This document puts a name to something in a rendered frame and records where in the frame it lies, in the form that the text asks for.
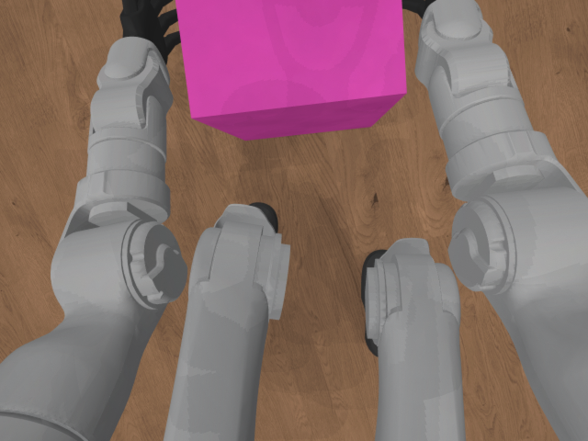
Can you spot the robot left upper arm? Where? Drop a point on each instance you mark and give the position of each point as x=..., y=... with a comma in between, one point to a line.
x=72, y=384

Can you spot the robot left hand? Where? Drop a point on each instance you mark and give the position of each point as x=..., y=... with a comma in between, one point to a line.
x=139, y=18

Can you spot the robot left thigh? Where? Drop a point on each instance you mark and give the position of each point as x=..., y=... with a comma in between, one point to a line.
x=217, y=377

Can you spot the robot right hand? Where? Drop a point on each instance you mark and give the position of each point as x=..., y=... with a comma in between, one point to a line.
x=416, y=6

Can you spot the robot right shin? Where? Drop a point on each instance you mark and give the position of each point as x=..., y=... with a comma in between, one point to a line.
x=448, y=283

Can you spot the robot left forearm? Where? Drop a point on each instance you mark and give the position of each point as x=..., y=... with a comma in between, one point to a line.
x=125, y=175

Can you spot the robot right forearm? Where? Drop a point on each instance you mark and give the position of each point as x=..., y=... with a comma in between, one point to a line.
x=480, y=115

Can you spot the carton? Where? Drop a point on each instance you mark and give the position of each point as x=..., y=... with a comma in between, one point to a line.
x=259, y=69

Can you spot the robot right upper arm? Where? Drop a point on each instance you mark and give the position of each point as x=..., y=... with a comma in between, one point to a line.
x=527, y=251

